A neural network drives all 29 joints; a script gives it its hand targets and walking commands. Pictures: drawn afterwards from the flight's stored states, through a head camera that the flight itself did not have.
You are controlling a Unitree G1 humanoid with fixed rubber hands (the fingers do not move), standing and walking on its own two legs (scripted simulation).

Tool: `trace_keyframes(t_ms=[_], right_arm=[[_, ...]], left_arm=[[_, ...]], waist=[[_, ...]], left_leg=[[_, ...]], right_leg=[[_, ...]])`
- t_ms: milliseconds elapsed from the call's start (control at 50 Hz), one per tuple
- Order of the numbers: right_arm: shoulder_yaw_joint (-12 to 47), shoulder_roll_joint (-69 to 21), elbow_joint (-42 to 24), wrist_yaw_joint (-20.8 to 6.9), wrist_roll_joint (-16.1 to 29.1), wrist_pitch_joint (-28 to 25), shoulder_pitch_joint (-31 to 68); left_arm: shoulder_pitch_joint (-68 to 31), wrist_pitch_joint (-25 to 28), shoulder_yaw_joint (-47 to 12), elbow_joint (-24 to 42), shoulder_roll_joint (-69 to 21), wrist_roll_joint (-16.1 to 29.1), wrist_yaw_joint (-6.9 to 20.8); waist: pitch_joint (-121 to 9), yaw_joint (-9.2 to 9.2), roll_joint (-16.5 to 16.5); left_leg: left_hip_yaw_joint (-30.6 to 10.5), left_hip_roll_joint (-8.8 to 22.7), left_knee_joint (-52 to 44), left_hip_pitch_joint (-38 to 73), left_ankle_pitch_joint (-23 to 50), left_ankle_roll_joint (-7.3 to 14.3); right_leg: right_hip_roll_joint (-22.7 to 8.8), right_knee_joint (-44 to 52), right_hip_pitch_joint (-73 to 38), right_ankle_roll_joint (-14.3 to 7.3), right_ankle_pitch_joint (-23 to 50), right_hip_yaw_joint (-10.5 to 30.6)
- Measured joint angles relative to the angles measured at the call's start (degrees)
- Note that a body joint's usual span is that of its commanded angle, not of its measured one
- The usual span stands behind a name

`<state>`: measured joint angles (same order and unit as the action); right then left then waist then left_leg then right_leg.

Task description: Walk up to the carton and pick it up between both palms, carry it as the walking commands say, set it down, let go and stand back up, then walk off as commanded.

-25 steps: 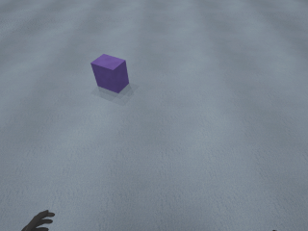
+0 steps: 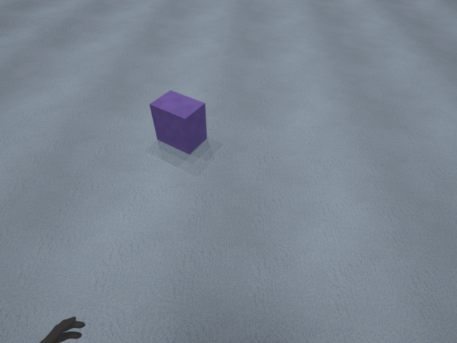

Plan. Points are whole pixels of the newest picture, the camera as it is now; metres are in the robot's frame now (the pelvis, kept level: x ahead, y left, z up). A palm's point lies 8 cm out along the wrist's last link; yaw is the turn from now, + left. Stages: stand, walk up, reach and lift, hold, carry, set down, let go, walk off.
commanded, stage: walk up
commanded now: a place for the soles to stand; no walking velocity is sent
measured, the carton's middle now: (179, 122) +1.52 +0.35 -0.62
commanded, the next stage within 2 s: none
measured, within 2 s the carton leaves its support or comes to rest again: neither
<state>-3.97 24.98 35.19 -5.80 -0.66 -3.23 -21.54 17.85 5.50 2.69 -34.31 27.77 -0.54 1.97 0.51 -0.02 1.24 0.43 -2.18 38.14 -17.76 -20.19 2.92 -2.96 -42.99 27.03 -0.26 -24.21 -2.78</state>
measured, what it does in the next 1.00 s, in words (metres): walks ahead: right foot, then left foot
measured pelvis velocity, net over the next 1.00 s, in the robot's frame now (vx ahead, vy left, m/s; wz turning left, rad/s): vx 0.33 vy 0.08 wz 0.12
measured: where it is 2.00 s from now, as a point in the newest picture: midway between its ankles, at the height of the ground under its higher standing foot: (193, 256)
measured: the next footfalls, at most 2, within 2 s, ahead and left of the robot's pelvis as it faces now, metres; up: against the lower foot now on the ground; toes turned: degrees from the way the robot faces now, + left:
right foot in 0.04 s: +0.15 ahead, -0.13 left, +0.00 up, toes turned -3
left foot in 0.40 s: +0.28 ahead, +0.18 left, +0.00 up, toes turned +4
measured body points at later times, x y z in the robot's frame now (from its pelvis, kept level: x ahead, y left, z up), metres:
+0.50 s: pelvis +0.17 +0.06 -0.01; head +0.18 +0.08 +0.44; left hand +0.28 +0.40 -0.08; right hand +0.30 -0.24 -0.08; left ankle +0.24 +0.18 -0.72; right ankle +0.14 -0.08 -0.67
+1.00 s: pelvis +0.33 +0.08 +0.01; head +0.35 +0.06 +0.46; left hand +0.41 +0.42 -0.04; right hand +0.48 -0.22 -0.08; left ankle +0.37 +0.23 -0.68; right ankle +0.34 -0.05 -0.72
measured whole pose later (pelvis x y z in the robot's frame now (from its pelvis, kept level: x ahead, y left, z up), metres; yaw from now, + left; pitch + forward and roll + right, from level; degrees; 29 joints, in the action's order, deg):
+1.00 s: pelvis +0.33 +0.08 +0.01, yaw +7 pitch +1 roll +2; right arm -3.4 25.0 35.9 -4.6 -0.6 -3.8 -19.4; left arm 20.4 6.5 3.6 -34.3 27.0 -0.5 1.5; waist -0.3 -0.3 -0.5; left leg -0.6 -0.7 50.1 -29.7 -22.0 2.0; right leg -6.7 -35.5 16.8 -0.5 -19.7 -3.9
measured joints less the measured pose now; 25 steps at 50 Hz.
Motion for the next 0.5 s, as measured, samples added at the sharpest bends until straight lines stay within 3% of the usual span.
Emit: trace_keyframes(t_ms=[80,180,260,360,400,440,500], right_arm=[[0.2,0.0,0.0,0.0,0.0,0.5,0.0],[0.8,0.0,0.0,0.1,0.0,0.2,0.3],[0.5,0.1,0.0,0.1,0.0,0.0,1.6],[0.3,0.2,0.0,-0.2,0.0,-0.1,2.2],[-0.2,0.5,-0.1,-0.2,0.0,-0.7,1.9],[-0.8,0.3,0.2,0.3,0.0,-1.3,1.5],[0.4,-0.8,0.8,0.9,0.0,-1.0,0.3]], left_arm=[[0.0,1.3,0.1,0.0,0.0,0.0,-0.1],[0.8,2.0,0.1,0.0,-0.4,0.0,-0.7],[2.4,1.8,0.2,0.0,-0.5,0.0,-0.7],[2.9,1.2,1.3,0.0,-0.5,0.0,-0.4],[2.8,0.9,1.6,-0.1,-0.4,0.0,-0.3],[1.6,-0.3,1.6,-0.1,-0.4,0.0,-0.3],[0.4,-1.4,0.9,0.0,-0.6,0.0,-0.3]], waist=[[-1.5,0.02,-0.4],[-1.6,0.05,-1.0],[-1.6,0.02,-1.8],[-2.0,-0.03,-2.0],[-1.7,-0.08,-2.2],[0.0,-0.34,-1.5],[0.1,-0.31,0.0]], left_leg=[[-0.2,0.0,1.3,0.1,-2.8,0.0],[-0.3,-0.3,18.5,-7.1,-3.1,0.0],[-0.3,1.2,17.1,-11.5,-2.7,0.0],[-0.4,2.9,4.3,-12.0,3.6,0.0],[-0.4,2.9,-0.6,-10.0,4.9,0.0],[-0.2,2.0,2.6,-9.5,7.6,-0.6],[-0.2,1.3,3.7,-7.7,4.5,-0.9]], right_leg=[[0.6,6.3,-0.7,-0.2,12.6,0.0],[-1.4,5.4,-4.4,-0.3,7.9,-0.7],[-3.1,8.5,-9.0,0.1,6.9,-1.0],[-4.3,9.0,-12.4,0.8,3.8,-1.3],[-4.8,4.7,-12.1,1.0,0.5,-1.4],[-5.7,-7.2,-9.6,0.3,-1.8,-1.0],[-3.2,-19.2,-3.5,-0.1,-2.0,-0.2]])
